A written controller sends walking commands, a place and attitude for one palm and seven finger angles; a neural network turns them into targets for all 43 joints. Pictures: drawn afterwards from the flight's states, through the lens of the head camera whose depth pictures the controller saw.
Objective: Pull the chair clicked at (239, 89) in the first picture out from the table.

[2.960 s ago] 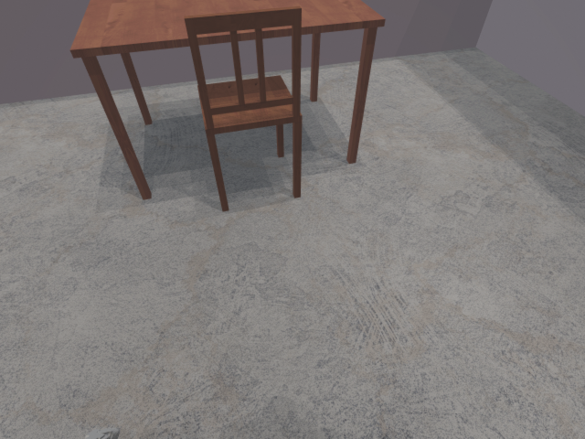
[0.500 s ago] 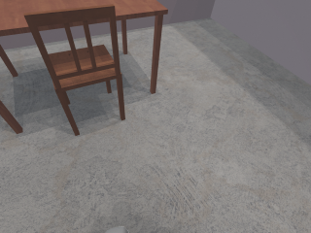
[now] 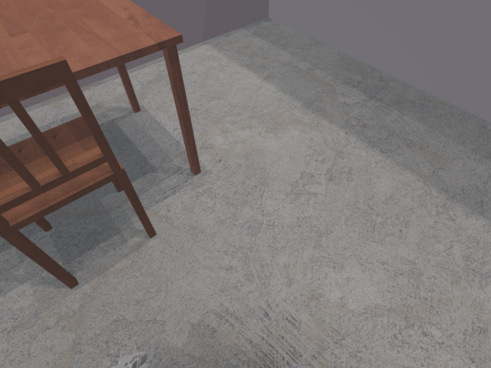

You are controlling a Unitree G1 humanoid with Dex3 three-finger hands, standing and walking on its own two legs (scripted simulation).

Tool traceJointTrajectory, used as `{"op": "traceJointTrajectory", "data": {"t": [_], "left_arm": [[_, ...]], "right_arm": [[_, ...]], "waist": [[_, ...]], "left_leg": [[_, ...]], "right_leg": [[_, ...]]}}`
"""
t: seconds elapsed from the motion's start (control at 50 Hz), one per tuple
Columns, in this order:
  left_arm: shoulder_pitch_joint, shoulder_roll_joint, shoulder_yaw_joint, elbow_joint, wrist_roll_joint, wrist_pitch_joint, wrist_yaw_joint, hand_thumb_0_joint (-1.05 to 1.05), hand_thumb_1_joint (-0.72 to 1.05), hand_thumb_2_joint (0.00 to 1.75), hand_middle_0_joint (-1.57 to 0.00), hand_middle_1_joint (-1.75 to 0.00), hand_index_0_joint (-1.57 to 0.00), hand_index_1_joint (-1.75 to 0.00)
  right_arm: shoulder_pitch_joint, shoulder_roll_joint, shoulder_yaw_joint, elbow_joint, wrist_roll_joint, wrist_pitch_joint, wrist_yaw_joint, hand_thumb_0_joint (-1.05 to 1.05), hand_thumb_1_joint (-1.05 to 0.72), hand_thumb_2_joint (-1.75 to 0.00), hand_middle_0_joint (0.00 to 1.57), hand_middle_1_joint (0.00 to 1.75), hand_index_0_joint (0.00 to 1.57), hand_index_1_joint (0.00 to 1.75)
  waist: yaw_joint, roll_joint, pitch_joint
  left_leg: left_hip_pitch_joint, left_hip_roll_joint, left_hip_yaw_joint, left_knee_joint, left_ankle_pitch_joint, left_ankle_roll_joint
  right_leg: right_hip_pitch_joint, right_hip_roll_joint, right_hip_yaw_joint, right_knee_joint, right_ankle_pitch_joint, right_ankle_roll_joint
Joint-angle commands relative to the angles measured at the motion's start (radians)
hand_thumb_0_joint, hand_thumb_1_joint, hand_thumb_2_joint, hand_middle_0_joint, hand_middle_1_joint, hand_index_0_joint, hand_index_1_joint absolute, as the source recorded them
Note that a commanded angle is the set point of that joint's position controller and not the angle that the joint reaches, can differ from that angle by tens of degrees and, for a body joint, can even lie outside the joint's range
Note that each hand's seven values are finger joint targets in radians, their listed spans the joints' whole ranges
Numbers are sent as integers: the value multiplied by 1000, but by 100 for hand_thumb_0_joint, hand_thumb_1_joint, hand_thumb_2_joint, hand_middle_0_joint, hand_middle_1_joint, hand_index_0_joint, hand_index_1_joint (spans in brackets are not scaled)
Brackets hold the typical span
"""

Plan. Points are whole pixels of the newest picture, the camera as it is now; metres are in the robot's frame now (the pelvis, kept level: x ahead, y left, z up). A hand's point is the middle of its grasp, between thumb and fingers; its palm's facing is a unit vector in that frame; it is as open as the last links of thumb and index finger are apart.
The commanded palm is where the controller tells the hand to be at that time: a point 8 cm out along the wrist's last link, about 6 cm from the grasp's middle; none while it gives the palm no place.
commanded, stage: walk to a spot facing it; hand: left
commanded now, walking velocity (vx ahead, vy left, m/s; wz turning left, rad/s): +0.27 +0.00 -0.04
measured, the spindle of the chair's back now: (7, 154) +0.61 +0.64 -0.07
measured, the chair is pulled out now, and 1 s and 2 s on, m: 0.00 0.00 0.00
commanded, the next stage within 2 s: turn to face it in 0.04 s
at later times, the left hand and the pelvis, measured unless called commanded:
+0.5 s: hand (123, 365) +0.15 +0.24 -0.18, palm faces +0.19 -0.97 -0.15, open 7.4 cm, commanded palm none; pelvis +0.15 +0.06 +0.01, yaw +7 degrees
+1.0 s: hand (132, 318) +0.22 +0.23 -0.12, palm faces +0.40 -0.87 -0.29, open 7.4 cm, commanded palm none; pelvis +0.19 +0.00 +0.01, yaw +25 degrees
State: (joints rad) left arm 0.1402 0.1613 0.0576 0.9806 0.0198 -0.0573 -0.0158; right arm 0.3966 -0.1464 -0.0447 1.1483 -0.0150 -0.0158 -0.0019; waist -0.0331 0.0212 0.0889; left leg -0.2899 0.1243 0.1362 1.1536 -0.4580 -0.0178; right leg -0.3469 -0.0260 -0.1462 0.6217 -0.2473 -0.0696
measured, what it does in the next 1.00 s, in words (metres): walks ahead, turning left: left foot, then right foot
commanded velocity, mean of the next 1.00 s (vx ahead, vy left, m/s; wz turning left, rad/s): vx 0.02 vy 0.00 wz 0.51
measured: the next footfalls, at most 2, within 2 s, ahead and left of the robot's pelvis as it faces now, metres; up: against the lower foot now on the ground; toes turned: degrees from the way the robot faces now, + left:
left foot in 0.32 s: +0.25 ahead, +0.14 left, +0.00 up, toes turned +11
right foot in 0.88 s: +0.27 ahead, -0.09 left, +0.00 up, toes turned +19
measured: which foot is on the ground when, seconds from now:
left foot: up 0.00-0.30, down 0.32-0.88, up 0.90-1.00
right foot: down 0.00-0.34, up 0.36-0.86, down 0.88-1.00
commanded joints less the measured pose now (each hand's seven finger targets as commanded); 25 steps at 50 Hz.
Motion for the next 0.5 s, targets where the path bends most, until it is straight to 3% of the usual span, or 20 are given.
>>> {"op": "traceJointTrajectory", "data": {"t": [0.0,0.02,0.04,0.1,0.2,0.24,0.26,0.28,0.3,0.32,0.34,0.36,0.4,0.44,0.48], "left_arm": [[158,129,14,21,-1,-5,31,0,90,90,-20,-30,-20,-30],[138,125,13,25,5,-8,32,0,90,90,-20,-30,-20,-30],[138,109,17,18,7,-11,33,0,90,90,-20,-30,-20,-30],[162,124,9,36,3,-13,27,0,90,90,-20,-30,-20,-30],[202,146,7,70,3,-8,31,0,90,90,-20,-30,-20,-30],[196,138,5,76,3,2,39,0,90,90,-20,-30,-20,-30],[188,142,5,71,0,10,41,0,90,90,-20,-30,-20,-30],[201,133,6,64,-3,18,42,0,90,90,-20,-30,-20,-30],[239,98,6,47,-15,26,40,0,90,90,-20,-30,-20,-30],[233,92,-3,18,-12,31,42,0,90,90,-20,-30,-20,-30],[187,101,1,10,-8,42,48,0,90,90,-20,-30,-20,-30],[141,101,8,1,-6,44,43,0,90,90,-20,-30,-20,-30],[120,102,17,2,-1,49,33,0,90,90,-20,-30,-20,-30],[150,97,22,5,-1,63,31,0,90,90,-20,-30,-20,-30],[150,106,31,-5,1,75,34,0,90,90,-20,-30,-20,-30]], "right_arm": [[-47,-58,-13,-104,-13,-20,-2,0,-90,-90,20,30,20,30],[-8,-48,-14,-92,-12,-13,2,0,-90,-90,20,30,20,30],[2,-37,-14,-91,-15,-6,3,0,-90,-90,20,30,20,30],[-71,-36,-11,-119,-11,-3,14,0,-90,-90,20,30,20,30],[-174,-43,0,-150,-2,-16,18,0,-90,-90,20,30,20,30],[-162,-54,1,-145,-2,-17,16,0,-90,-90,20,30,20,30],[-111,-77,-1,-132,-4,-17,15,0,-90,-90,20,30,20,30],[-35,-127,-12,-116,-8,-21,12,0,-90,-90,20,30,20,30],[26,-227,-33,-123,-18,-21,3,0,-90,-90,20,30,20,30],[58,-286,-38,-127,-8,-8,-4,0,-90,-90,20,30,20,30],[31,-270,-34,-125,-7,-6,-17,0,-90,-90,20,30,20,30],[-33,-256,-36,-148,-6,-2,-20,0,-90,-90,20,30,20,30],[-133,-198,-23,-184,-6,-5,-19,0,-90,-90,20,30,20,30],[-163,-196,-27,-203,-3,-7,-17,0,-90,-90,20,30,20,30],[-164,-195,-33,-212,-1,-2,-15,0,-90,-90,20,30,20,30]], "waist": [[28,-96,-55],[1,-116,-54],[-5,-122,-49],[11,-140,-25],[45,-144,-32],[29,-128,-10],[6,-86,-29],[-19,19,-91],[-26,232,-154],[-27,322,-174],[-33,262,-196],[-18,198,-144],[21,98,-91],[37,83,-129],[37,87,-137]], "left_leg": [[-261,58,-83,51,137,-7],[-220,54,-71,-6,148,-14],[-203,54,-62,-58,161,-21],[-202,36,-41,-213,214,-26],[-145,-12,-22,-434,234,-5],[-57,-23,-16,-514,280,8],[25,-36,-12,-583,337,13],[156,-12,-63,-643,502,30],[293,179,-322,-706,737,129],[280,314,-517,-798,799,229],[254,296,-549,-837,685,244],[197,269,-520,-845,564,242],[77,176,-395,-864,507,196],[52,130,-335,-881,471,173],[51,109,-340,-899,399,169]], "right_leg": [[136,-268,287,-392,164,-105],[99,-249,230,-400,158,-91],[62,-234,209,-406,157,-93],[67,-213,198,-428,110,-93],[181,-235,123,-351,282,-58],[162,-236,81,-295,299,-27],[158,-214,40,-209,312,-1],[124,-175,-1,-38,264,37],[-36,-72,-55,191,-38,96],[-95,-7,-8,440,-438,117],[-153,-19,92,540,-413,110],[-207,-50,116,593,-346,113],[-172,-80,136,556,-216,124],[-130,-78,128,523,-149,136],[-136,-76,130,501,-116,147]]}}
